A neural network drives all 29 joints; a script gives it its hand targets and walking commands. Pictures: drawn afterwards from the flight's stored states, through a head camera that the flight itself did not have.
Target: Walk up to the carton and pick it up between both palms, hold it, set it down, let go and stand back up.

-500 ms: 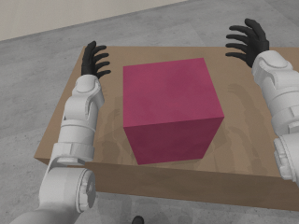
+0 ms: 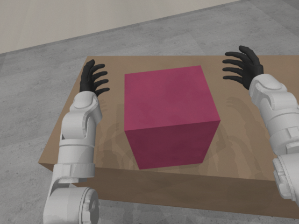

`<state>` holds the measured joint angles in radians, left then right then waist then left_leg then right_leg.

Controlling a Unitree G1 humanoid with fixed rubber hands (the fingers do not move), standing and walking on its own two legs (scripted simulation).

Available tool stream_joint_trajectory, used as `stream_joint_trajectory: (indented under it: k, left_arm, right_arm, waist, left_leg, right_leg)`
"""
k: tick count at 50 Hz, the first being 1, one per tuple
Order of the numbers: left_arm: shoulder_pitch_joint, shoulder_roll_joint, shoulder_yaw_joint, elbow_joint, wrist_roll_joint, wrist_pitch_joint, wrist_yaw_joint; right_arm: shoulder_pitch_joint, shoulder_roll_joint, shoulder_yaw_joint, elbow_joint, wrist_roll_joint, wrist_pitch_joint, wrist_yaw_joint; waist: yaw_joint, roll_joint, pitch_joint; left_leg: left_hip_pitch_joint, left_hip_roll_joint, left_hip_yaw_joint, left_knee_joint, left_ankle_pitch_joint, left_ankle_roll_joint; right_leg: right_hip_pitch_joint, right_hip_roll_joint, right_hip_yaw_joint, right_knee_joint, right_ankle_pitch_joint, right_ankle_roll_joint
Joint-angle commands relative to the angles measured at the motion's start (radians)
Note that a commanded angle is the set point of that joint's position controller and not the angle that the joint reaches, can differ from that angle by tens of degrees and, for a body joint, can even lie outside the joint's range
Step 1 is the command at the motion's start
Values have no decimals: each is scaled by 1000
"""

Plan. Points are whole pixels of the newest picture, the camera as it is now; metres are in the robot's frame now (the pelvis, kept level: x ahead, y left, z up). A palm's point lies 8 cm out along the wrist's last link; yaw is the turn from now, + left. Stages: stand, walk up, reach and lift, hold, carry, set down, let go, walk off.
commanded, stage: set down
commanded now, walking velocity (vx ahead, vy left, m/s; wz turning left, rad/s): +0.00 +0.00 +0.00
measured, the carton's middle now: (166, 122) +0.41 +0.04 +0.00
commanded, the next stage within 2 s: none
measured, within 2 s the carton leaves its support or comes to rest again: neither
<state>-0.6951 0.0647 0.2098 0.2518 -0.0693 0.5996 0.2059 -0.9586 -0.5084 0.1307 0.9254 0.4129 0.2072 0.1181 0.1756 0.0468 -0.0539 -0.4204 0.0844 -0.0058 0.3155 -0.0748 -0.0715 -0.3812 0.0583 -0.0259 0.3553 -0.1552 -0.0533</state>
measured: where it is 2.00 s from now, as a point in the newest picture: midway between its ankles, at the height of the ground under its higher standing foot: outside the picture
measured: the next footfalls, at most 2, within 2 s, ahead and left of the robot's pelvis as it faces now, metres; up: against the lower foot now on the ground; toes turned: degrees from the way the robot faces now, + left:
none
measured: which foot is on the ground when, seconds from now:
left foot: down 0.00-1.00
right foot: down 0.00-1.00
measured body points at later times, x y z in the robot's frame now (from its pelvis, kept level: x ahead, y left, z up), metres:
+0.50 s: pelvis -0.02 +0.00 +0.00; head +0.03 -0.01 +0.45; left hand +0.34 +0.21 +0.10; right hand +0.41 -0.20 +0.08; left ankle +0.04 +0.17 -0.74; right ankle +0.00 -0.08 -0.74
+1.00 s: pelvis +0.01 +0.00 +0.00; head +0.04 +0.00 +0.45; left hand +0.31 +0.19 +0.04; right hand +0.36 -0.22 +0.02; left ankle +0.04 +0.17 -0.74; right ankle +0.00 -0.08 -0.74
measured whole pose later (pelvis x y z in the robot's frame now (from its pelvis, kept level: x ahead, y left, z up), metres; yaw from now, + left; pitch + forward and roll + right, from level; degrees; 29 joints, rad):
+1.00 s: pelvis +0.01 +0.00 +0.00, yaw +0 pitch +1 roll +1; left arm -0.12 -0.06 0.10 0.14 0.07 0.23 0.22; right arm -0.33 -0.43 0.13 0.74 0.39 -0.16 0.18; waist 0.07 -0.01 0.04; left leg -0.21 0.08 0.01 0.30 -0.11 -0.07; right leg -0.19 0.05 -0.01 0.38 -0.20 -0.06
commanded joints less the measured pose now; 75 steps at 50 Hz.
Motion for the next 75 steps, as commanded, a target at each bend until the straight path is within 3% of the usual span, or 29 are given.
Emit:
stream_joint_trajectory:
  k: [1, 5, 9, 15, 20, 21, 25, 30, 35, 38, 39, 42, 43, 44, 45, 46, 47, 48, 49, 50, 56, 61, 62, 66, 67, 68, 69, 74, 75]
  left_arm:
    - [-186, 81, 22, -225, 42, -68, -21]
    - [-216, 79, -10, -303, 34, -125, -2]
    - [-198, 80, -37, -321, 27, -130, 15]
    - [18, 26, -15, -257, 77, -84, -10]
    - [-127, 41, -15, -203, 70, -138, 1]
    - [-29, 9, -17, -206, 78, -155, 11]
    - [-108, -3, -74, -212, 45, -220, 36]
    - [49, -53, -115, -210, 58, -215, 37]
    - [124, -66, -124, -274, 77, -241, 38]
    - [171, -75, -124, -284, 86, -288, 35]
    - [286, -101, -126, -278, 101, -300, 33]
    - [273, -80, -108, -244, 127, -343, 19]
    - [397, -114, -115, -235, 141, -361, 16]
    - [292, -82, -113, -246, 133, -378, 15]
    - [431, -119, -117, -254, 147, -399, 16]
    - [357, -99, -121, -245, 139, -418, 15]
    - [464, -131, -134, -248, 153, -442, 18]
    - [355, -107, -144, -247, 139, -463, 20]
    - [429, -137, -165, -234, 148, -480, 25]
    - [362, -118, -177, -247, 133, -498, 29]
    - [499, -131, -192, -193, 153, -566, 24]
    - [608, -136, -158, -89, 191, -607, 10]
    - [547, -115, -156, -82, 178, -622, 12]
    - [661, -160, -190, -64, 184, -689, 26]
    - [546, -129, -204, -91, 158, -711, 36]
    - [668, -161, -217, -48, 178, -719, 38]
    - [597, -136, -215, -61, 166, -730, 39]
    - [664, -112, -207, 13, 167, -758, 36]
    - [581, -74, -197, -73, 139, -783, 43]
  right_arm:
    - [-271, -150, -42, -220, 7, -77, -4]
    - [-276, -151, -74, -350, 8, -120, -7]
    - [-250, -171, -89, -369, 8, -123, -12]
    - [-13, -139, -38, -221, 24, -110, -8]
    - [-161, -122, -81, -284, -11, -143, 11]
    - [-65, -99, -77, -300, -13, -159, 18]
    - [-106, -112, -142, -335, -65, -192, 25]
    - [77, -138, -132, -207, -51, -190, 43]
    - [116, -144, -136, -271, -27, -237, 50]
    - [160, -133, -116, -325, -32, -286, 51]
    - [260, -120, -89, -316, -17, -304, 54]
    - [272, -106, -61, -290, -23, -333, 56]
    - [381, -87, -33, -272, -11, -349, 60]
    - [300, -102, -51, -285, -25, -360, 59]
    - [432, -85, -26, -288, -11, -384, 63]
    - [370, -93, -44, -299, -20, -403, 59]
    - [468, -76, -25, -300, -10, -432, 60]
    - [368, -97, -51, -337, -22, -452, 56]
    - [427, -88, -39, -336, -9, -471, 58]
    - [361, -92, -61, -367, -21, -487, 56]
    - [547, -73, -58, -331, -40, -542, 42]
    - [656, -46, -10, -219, -31, -576, 48]
    - [606, -47, -14, -231, -33, -586, 48]
    - [714, -49, -9, -231, -27, -645, 54]
    - [615, -75, -31, -268, -26, -657, 55]
    - [739, -51, -10, -207, -22, -660, 60]
    - [683, -63, -26, -226, -37, -663, 60]
    - [783, -42, -23, -156, -41, -660, 69]
    - [710, -54, -50, -236, -34, -676, 71]
  waist:
    - [-39, -179, -572]
    - [-54, -147, -634]
    - [-52, -106, -654]
    - [-53, -117, -457]
    - [-34, -145, -373]
    - [-24, -171, -367]
    - [-59, -147, -423]
    - [-97, -105, -365]
    - [-90, -93, -370]
    - [-98, -126, -368]
    - [-92, -130, -353]
    - [-93, -146, -303]
    - [-85, -152, -263]
    - [-96, -148, -285]
    - [-87, -155, -266]
    - [-99, -152, -273]
    - [-97, -151, -260]
    - [-110, -139, -291]
    - [-106, -130, -283]
    - [-115, -128, -299]
    - [-141, -152, -231]
    - [-110, -160, -126]
    - [-98, -155, -129]
    - [-121, -157, -131]
    - [-127, -144, -175]
    - [-132, -132, -129]
    - [-134, -127, -141]
    - [-118, -127, -75]
    - [-105, -126, -131]
  left_leg:
    - [195, -107, 61, 17, 274, 40]
    - [195, -109, 60, 18, 235, 45]
    - [209, -107, 59, 26, 211, 48]
    - [282, -95, 54, 7, 218, 55]
    - [198, -101, 69, -22, 0, 81]
    - [216, -98, 67, -18, -3, 83]
    - [207, -99, 65, -14, -48, 83]
    - [296, -92, 54, -8, 18, 65]
    - [334, -96, 52, 7, 69, 63]
    - [334, -95, 43, 11, 135, 65]
    - [351, -95, 41, 13, 170, 68]
    - [286, -95, 41, -3, 125, 74]
    - [310, -92, 38, -7, 150, 74]
    - [290, -95, 41, -8, 140, 72]
    - [316, -92, 36, -7, 174, 71]
    - [310, -97, 38, -9, 167, 72]
    - [335, -94, 35, -2, 190, 72]
    - [309, -94, 32, 1, 171, 73]
    - [320, -90, 27, 3, 177, 73]
    - [304, -93, 31, 8, 160, 75]
    - [311, -89, 26, 17, 141, 76]
    - [321, -82, 30, 12, 104, 80]
    - [303, -86, 37, 16, 89, 80]
    - [342, -79, 29, 32, 131, 74]
    - [325, -78, 36, 38, 111, 66]
    - [352, -74, 29, 34, 115, 66]
    - [342, -75, 35, 40, 97, 61]
    - [332, -77, 44, 39, 8, 62]
    - [315, -78, 48, 42, 3, 62]
  right_leg:
    - [452, 10, 61, 50, 572, 84]
    - [441, 5, 65, 56, 540, 83]
    - [390, 2, 73, 45, 477, 74]
    - [341, 11, 69, 1, 367, 66]
    - [260, 0, 74, -41, 20, 52]
    - [267, -7, 82, -54, -24, 48]
    - [223, -13, 78, -46, -71, 35]
    - [190, 3, 47, -34, -5, 28]
    - [193, 9, 44, -18, 54, 29]
    - [237, 11, 49, -13, 162, 30]
    - [283, 7, 52, -13, 231, 31]
    - [333, -9, 75, -9, 254, 37]
    - [358, -11, 79, -12, 280, 35]
    - [351, -14, 77, -12, 283, 37]
    - [386, -12, 77, -6, 341, 35]
    - [372, -16, 79, -8, 347, 35]
    - [396, -16, 78, -7, 386, 32]
    - [378, -19, 78, -1, 378, 32]
    - [390, -18, 78, 4, 393, 27]
    - [372, -17, 77, 2, 371, 24]
    - [375, -28, 80, -2, 402, 27]
    - [361, -34, 86, -12, 356, 28]
    - [349, -39, 87, -15, 336, 30]
    - [335, -27, 79, -17, 336, 21]
    - [306, -27, 75, -15, 298, 24]
    - [302, -24, 76, -22, 280, 14]
    - [269, -27, 75, -28, 244, 14]
    - [226, -34, 88, -39, 134, 7]
    - [221, -34, 83, -30, 121, 13]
